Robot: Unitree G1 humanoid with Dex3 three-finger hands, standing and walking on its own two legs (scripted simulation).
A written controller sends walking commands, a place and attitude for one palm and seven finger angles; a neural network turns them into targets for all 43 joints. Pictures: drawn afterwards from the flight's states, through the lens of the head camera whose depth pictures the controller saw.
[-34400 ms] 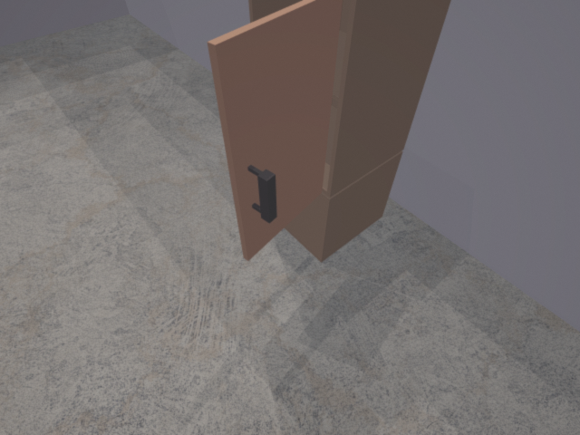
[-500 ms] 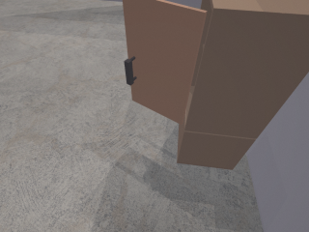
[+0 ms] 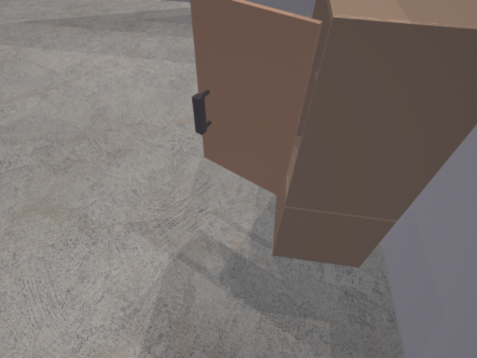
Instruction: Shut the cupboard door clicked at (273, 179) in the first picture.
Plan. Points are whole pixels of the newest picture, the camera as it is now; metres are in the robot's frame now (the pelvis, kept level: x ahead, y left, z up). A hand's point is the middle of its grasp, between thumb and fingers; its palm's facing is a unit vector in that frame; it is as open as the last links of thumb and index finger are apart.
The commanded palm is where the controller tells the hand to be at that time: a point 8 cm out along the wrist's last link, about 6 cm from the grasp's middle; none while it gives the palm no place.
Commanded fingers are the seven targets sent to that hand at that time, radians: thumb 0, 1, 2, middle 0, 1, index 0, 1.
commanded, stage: walk to a spot facing it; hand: left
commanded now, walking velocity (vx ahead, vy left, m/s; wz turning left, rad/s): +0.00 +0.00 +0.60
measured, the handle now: (203, 111) +0.84 +0.16 -0.10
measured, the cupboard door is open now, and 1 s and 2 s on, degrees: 64 64 64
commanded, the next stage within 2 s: none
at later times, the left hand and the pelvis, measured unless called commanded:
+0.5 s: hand out of the picture +0.00 +0.25 -0.19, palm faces +0.26 -0.94 -0.23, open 7.4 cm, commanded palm none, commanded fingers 0.00 0.90 0.90 -0.20 -0.30 -0.20 -0.30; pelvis -0.02 +0.03 -0.01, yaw +15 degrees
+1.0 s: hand out of the picture -0.05 +0.18 -0.16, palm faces +0.52 -0.80 -0.31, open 7.4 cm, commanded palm none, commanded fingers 0.00 0.90 0.90 -0.20 -0.30 -0.20 -0.30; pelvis -0.01 -0.03 -0.01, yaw +34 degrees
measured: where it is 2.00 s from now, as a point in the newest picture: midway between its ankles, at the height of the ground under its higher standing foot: outside the picture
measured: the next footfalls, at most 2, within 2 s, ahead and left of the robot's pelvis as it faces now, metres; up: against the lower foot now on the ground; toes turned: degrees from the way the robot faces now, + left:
right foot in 0.82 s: +0.06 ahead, -0.12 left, +0.00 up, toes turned +28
left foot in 1.24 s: -0.07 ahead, +0.09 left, +0.00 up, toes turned +49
